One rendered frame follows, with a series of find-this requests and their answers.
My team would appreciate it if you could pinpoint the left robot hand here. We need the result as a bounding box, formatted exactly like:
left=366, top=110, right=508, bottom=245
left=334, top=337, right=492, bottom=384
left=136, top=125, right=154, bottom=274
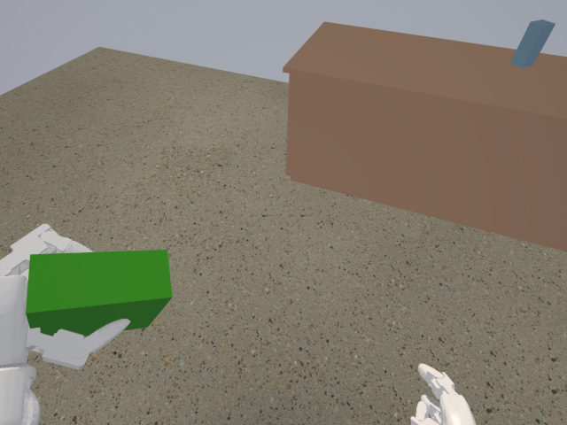
left=0, top=224, right=130, bottom=370

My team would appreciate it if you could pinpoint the sponge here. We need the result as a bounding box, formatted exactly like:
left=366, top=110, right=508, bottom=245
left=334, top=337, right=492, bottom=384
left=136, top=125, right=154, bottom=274
left=26, top=250, right=172, bottom=336

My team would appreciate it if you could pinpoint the right robot hand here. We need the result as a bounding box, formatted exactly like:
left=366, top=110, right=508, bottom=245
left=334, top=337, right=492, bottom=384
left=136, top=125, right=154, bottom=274
left=410, top=364, right=477, bottom=425

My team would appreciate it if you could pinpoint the left robot forearm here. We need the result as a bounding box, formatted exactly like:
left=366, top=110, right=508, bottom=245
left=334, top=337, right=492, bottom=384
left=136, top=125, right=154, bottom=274
left=0, top=363, right=41, bottom=425

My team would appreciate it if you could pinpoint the table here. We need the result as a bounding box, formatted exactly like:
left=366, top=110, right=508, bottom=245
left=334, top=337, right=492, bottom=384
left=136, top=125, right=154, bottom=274
left=283, top=21, right=567, bottom=251

